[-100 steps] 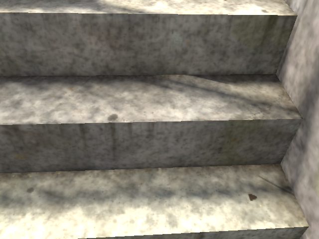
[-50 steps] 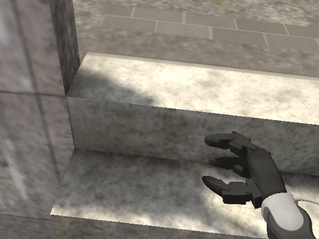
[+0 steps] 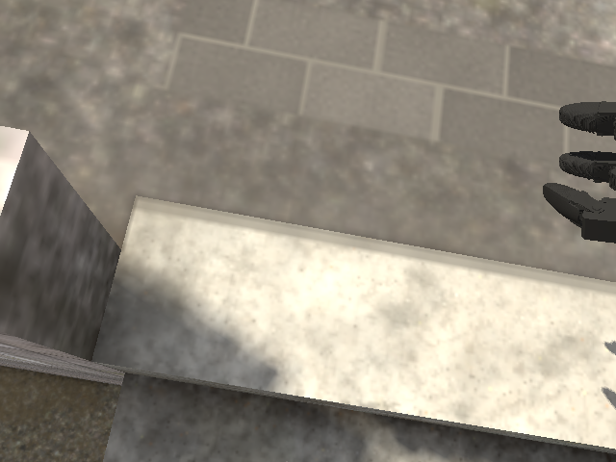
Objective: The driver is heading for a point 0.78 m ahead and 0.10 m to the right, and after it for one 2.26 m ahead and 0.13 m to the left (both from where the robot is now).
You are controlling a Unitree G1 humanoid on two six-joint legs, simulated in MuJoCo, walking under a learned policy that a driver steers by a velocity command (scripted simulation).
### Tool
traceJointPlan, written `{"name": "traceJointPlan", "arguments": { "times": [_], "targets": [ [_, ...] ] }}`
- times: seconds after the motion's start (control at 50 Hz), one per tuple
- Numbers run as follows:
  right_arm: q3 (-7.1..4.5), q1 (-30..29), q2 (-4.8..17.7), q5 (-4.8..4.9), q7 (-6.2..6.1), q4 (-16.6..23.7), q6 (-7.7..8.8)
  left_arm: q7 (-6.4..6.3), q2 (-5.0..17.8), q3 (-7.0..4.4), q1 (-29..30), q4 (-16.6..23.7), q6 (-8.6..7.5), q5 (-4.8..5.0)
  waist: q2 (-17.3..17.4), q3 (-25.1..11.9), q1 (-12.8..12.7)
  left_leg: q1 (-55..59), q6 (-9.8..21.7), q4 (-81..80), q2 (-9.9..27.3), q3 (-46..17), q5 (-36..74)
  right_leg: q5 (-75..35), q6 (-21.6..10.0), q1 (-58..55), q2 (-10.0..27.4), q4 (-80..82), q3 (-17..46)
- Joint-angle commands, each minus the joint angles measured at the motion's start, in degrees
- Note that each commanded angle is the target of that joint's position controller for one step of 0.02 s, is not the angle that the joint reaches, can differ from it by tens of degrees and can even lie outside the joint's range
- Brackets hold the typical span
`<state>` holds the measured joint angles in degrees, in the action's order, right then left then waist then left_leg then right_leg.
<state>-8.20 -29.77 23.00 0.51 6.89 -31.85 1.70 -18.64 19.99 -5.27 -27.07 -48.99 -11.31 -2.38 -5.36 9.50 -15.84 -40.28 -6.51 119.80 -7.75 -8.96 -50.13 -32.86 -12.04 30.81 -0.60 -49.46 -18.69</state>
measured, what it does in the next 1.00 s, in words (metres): climbs, turning right: left foot 0.15 m higher, then right foot 0.20 m higher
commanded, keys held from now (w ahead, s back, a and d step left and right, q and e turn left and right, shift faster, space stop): w+shift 0.12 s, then w+e+shift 0.88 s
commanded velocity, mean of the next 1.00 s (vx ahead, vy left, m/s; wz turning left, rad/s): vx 0.35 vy -0.12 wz -0.53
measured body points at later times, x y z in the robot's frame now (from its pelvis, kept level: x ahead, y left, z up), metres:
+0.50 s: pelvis +0.08 +0.10 +0.23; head +0.09 +0.16 +0.68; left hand -0.16 +0.03 +0.14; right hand +0.50 +0.19 +0.34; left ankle -0.06 +0.28 -0.40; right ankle +0.24 -0.03 -0.35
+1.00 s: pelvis -0.01 +0.06 +0.14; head +0.03 -0.01 +0.58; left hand +0.15 +0.33 +0.08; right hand +0.02 -0.28 +0.00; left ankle -0.08 +0.24 -0.48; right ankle -0.02 +0.06 -0.55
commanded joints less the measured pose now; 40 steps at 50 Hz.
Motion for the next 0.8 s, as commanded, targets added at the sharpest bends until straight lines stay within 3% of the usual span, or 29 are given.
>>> {"name": "traceJointPlan", "arguments": {
  "times": [0.02,0.06,0.08,0.1,0.12,0.14,0.16,0.18,0.2,0.26,0.3,0.32,0.34,0.36,0.38,0.4,0.42,0.44,0.46,0.5,0.52,0.54,0.56,0.58,0.6,0.64,0.66,0.72,0.8],
  "targets": [
    [11.06,-37.32,-23.14,-4.23,1.52,19.3,-0.62,-0.13,-13.29,3.59,-46.65,-14.82,-4.29,-0.63,-6.57,-19.65,-18.86,-53.18,6.06,10.48,0.76,-2.12,-24.7,-19.02,1.22,-71.64,10.98,23.06,33.59],
    [16.13,-41.45,-30.02,-6.54,-2.17,25.7,-1.32,5.07,-20.49,7.26,-36.31,-15.07,-6.34,-0.12,-1.98,-8.51,-7.81,-54.36,9.64,18.26,0.79,-4.59,-32.76,-20.06,2.17,-46.16,11.86,35.86,28.15],
    [16.62,-41.34,-25.43,-5.99,-3.32,24.79,-0.24,7.13,-17.67,7.8,-35.63,-15.62,-6.64,1.64,7.8,-15.6,-4.37,-44.95,9.86,1.29,-0.09,1.58,-32.58,-38.29,5.29,-52.3,7.59,32.15,22.91],
    [18.91,-20.13,-24.28,-2.6,-1.27,19.42,1.59,7.55,-17.35,8.79,-13.36,-9.85,-6.39,4.43,20.93,-22.16,12.77,5.54,11.12,-40.15,4.65,4.65,-8.43,-37.33,7.37,-15.84,6.26,32.31,18.4],
    [16.95,-2.66,-18.11,-0.69,-0.13,10.03,2.1,9.28,-8.68,7.5,-10.16,-8.24,-7.94,8.88,30.82,-34.86,16.03,65.48,6.89,-51.03,2.93,11.8,44.79,-20.66,4.02,20.93,7.36,37.44,21.28],
    [14.46,10.1,-14.55,-2.3,-2.8,2.32,-1.23,12.29,5.94,3.52,-7.78,-7.72,-8.9,7.97,27.85,-38.77,22.4,85.76,5.23,-61.33,10.38,4.19,59.23,4.73,6.06,28.91,10.43,31.52,21.34],
    [12.14,0.99,-11.95,-5.59,-3.07,4.18,-1.47,12.57,5.08,4.06,-18.47,-9.02,-4.43,11.54,30.87,-52.1,21.38,107.15,11.7,-69.77,24.16,-18.53,64.24,44.17,11.95,46.76,5.11,-5.58,33.73],
    [10.66,-1.74,-11.44,-5.11,-6.08,7.81,-3.98,12.15,7.43,2.34,-22.26,-8.13,-0.52,6.32,13.32,-55.73,20.06,83.17,17.7,-80.72,32.93,-28.95,58.66,58.71,12.42,34.98,1.27,-45.73,34.17],
    [9.31,3.99,-10.1,-4.95,-8.4,1.77,-3.51,13.38,2.07,0.62,-24.39,-7.47,1.96,2.51,-3.32,-52.94,17.71,77.1,18.66,-83.35,30.65,-18.54,57.82,59.82,11.65,34.49,-4.15,-69.05,28.88],
    [9.16,2.81,-16.07,-1.2,-7.91,-12.83,0.22,14.56,-15.75,1.29,-34.73,-7.58,8.32,3.14,0.19,-15.86,-4.56,69.97,6.72,-96.5,24.16,20.38,95.07,64.0,9.51,53.92,0.43,-67.22,23.52],
    [8.25,-1.27,-18.7,1.33,-7.35,-11.38,-0.29,13.22,-21.43,1.06,-41.14,-10.4,13.16,1.47,-0.01,-7.79,-10.0,50.67,1.02,-101.88,19.7,35.38,90.0,66.45,8.43,40.44,-3.34,-62.99,20.71],
    [7.13,-16.86,3.04,-5.79,-6.72,8.02,-6.25,24.09,-17.34,3.99,-73.46,-15.32,5.77,3.64,-6.13,-22.31,-18.7,29.0,-43.25,-102.66,23.72,42.64,119.42,94.32,15.82,16.63,-10.43,-37.67,4.52],
    [0.96,-76.07,22.84,10.52,-9.23,46.93,-10.18,21.01,-18.44,0.41,-126.87,-26.27,2.16,0.39,-5.68,-25.68,-46.02,-33.89,-72.71,-71.89,1.35,63.45,124.08,116.45,13.19,-47.22,-13.19,6.66,-12.44],
    [6.4,-50.03,-0.51,3.91,-2.23,40.28,-13.99,21.91,-15.56,3.01,-87.25,-25.36,-7.04,3.78,-84.99,-23.97,-34.36,-35.17,-39.53,67.35,16.37,8.53,-56.69,39.74,2.4,-30.9,28.43,0.35,60.95],
    [13.1,-50.71,0.83,-4.8,0.31,24.51,-13.84,27.38,-4.6,5.19,-56.68,-26.6,1.22,-9.47,6.75,-15.7,-24.58,-20.48,-16.52,7.21,19.53,-11.59,-3.18,52.66,8.91,27.22,-2.7,-14.63,55.84],
    [11.14,-14.14,-26.24,0.56,3.59,15.94,-3.52,8.86,-3.03,-1.9,-13.31,4.04,4.88,-4.71,7.38,-4.81,-5.83,26.01,2.34,-10.49,17.17,-12.36,12.73,39.39,1.16,52.03,2.06,-4.87,53.06],
    [11.31,15.62,-28.75,0.07,3.46,5.7,1.22,4.48,-3.65,0.88,2.44,8.08,5.89,-5.35,31.1,-10.88,13.24,29.66,8.72,-34.35,9.2,-11.97,22.65,37.75,5.69,48.27,-0.57,-16.93,59.09],
    [7.97,17.35,3.49,-0.62,-1.99,9.67,3.97,14.53,0.91,5.31,-20.14,-0.74,3.35,3.15,26.04,-22.72,7.73,7.4,1.51,-51.61,12.35,-14.51,16.53,54.79,9.01,29.41,-3.75,-19.61,46.0],
    [6.96,13.75,8.44,-6.0,-5.68,11.62,3.85,17.57,-4.29,5.4,-6.45,7.8,1.43,-0.21,18.21,-14.19,8.01,21.83,-1.59,-47.14,10.3,-10.52,6.15,65.13,10.83,48.3,-7.83,-22.33,43.64],
    [9.24,36.2,-3.54,-8.67,-4.98,4.78,-1.87,17.2,-5.26,5.46,-5.05,14.87,4.98,-0.39,17.91,-13.5,12.22,34.95,7.65,-78.39,3.21,11.75,39.96,70.57,10.06,47.7,-15.03,-27.43,33.68],
    [9.84,35.81,-6.69,-6.47,-2.3,5.01,-2.8,17.73,-4.37,4.71,-10.3,16.14,7.06,-1.71,12.87,-10.47,8.42,32.96,5.35,-86.63,3.82,18.18,55.88,73.01,10.45,38.1,-17.31,-26.81,28.72],
    [9.83,30.89,-8.87,-6.83,1.49,4.77,-4.77,18.54,-1.69,4.08,-11.39,16.45,7.9,2.27,-4.12,-10.59,7.53,35.44,5.18,-98.71,4.66,20.99,51.75,70.12,9.08,33.38,-17.59,-15.36,31.24],
    [9.83,39.33,-9.93,-9.71,4.92,2.03,-7.52,17.29,0.35,4.04,-9.05,22.93,8.62,5.04,-7.02,-11.52,8.79,40.01,7.17,-108.33,2.94,22.88,53.84,62.21,13.24,29.9,-21.01,-14.42,31.71],
    [8.51,29.96,-16.86,1.26,-4.87,1.83,-7.25,13.47,-10.44,2.1,-9.47,8.6,13.3,0.32,11.93,-18.27,10.27,41.79,3.43,-121.66,4.12,23.8,70.43,69.3,8.46,13.51,-19.43,-32.64,21.96],
    [7.47,22.87,-9.92,2.73,-10.57,0.97,-6.07,12.56,-7.72,0.58,-25.35,8.33,17.64,0.76,11.07,-17.32,1.67,40.23,4.51,-115.04,16.45,15.64,81.98,82.22,10.15,15.5,-19.12,-56.74,22.37],
    [1.62,15.9,5.72,-2.28,-11.37,-0.24,0.48,12.0,-10.93,1.22,-40.44,10.74,22.54,0.72,18.73,-19.64,-10.84,38.26,16.09,-100.5,42.71,12.28,121.31,81.82,12.74,18.37,-5.64,-95.01,20.72],
    [3.48,8.73,0.01,-2.86,-10.67,3.31,1.41,13.1,-9.11,1.02,-44.12,8.15,23.43,0.4,12.53,-15.8,-14.6,32.64,12.56,-98.27,35.78,16.47,99.2,75.78,13.35,18.56,-2.08,-83.1,24.32],
    [5.95,18.65,-3.65,-2.15,-10.78,1.51,1.53,18.67,-2.04,0.01,-12.14,16.75,20.49,-2.37,8.64,-4.13,-2.48,33.21,7.4,-91.39,24.12,20.9,80.71,51.99,9.68,17.15,0.16,-40.83,20.93],
    [2.02,36.92,3.37,-6.11,-11.15,-5.6,1.35,22.34,2.39,-0.51,7.64,24.58,16.31,-0.52,12.59,-6.43,8.97,49.58,9.97,-101.04,24.88,20.35,67.2,52.5,7.82,14.26,4.16,-11.24,15.35]
  ]
}}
